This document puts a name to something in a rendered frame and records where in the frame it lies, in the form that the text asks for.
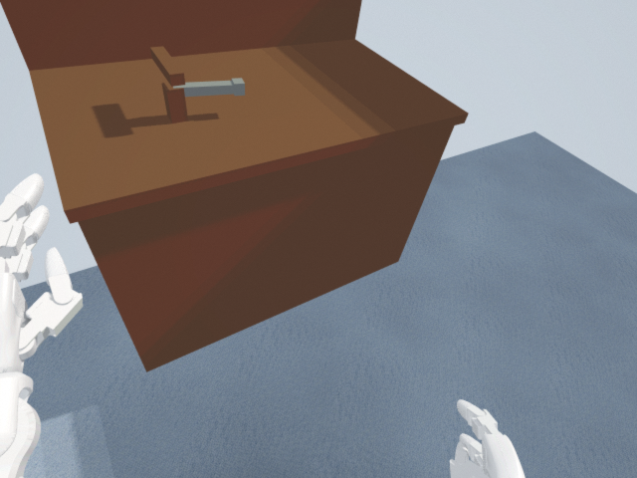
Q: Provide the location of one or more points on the tap lever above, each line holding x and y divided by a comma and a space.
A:
235, 87

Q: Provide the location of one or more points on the robot left forearm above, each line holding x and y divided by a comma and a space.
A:
20, 424

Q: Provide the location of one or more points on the robot right hand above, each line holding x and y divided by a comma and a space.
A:
496, 457

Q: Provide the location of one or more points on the counter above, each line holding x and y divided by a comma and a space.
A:
208, 215

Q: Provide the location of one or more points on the robot left hand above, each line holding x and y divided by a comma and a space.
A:
20, 231

